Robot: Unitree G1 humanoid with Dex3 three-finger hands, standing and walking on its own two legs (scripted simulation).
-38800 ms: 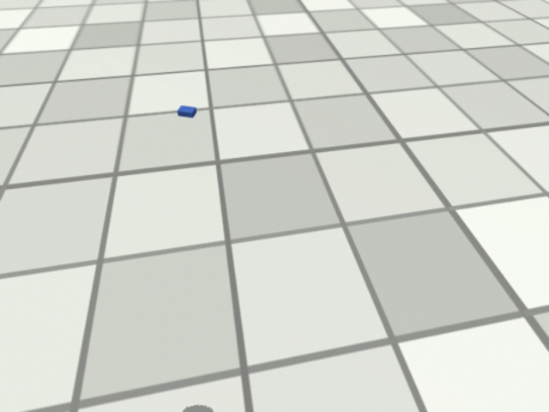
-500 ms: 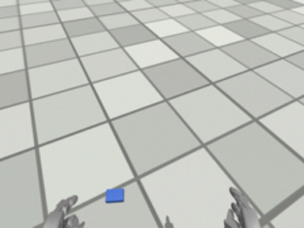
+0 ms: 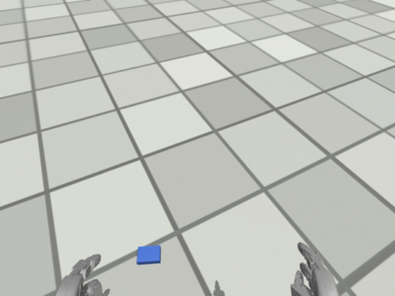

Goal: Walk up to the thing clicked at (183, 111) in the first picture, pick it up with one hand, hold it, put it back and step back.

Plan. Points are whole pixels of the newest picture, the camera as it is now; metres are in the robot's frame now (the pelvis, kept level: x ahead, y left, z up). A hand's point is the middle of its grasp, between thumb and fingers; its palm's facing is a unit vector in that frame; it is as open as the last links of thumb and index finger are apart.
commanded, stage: home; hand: left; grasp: from above
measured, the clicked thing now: (149, 254) +0.46 +0.20 -0.70
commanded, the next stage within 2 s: stand in 0.16 s
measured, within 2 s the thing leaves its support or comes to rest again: neither
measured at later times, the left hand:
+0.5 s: hand out of the picture +0.13 +0.23 -0.10, palm faces +0.02 -0.95 -0.33, open 7.4 cm
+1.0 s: hand out of the picture +0.03 +0.24 -0.10, palm faces +0.05 -0.94 -0.33, open 7.4 cm
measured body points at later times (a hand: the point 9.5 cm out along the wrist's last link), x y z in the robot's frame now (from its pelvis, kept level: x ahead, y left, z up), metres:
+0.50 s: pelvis -0.01 +0.00 +0.03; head +0.01 +0.01 +0.48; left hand +0.12 +0.28 -0.08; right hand +0.12 -0.27 -0.08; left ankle +0.00 +0.12 -0.68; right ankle +0.00 -0.13 -0.68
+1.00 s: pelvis -0.01 +0.01 +0.06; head -0.01 +0.00 +0.51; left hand +0.03 +0.29 -0.08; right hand +0.07 -0.27 -0.08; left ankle +0.00 +0.12 -0.68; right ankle +0.00 -0.13 -0.68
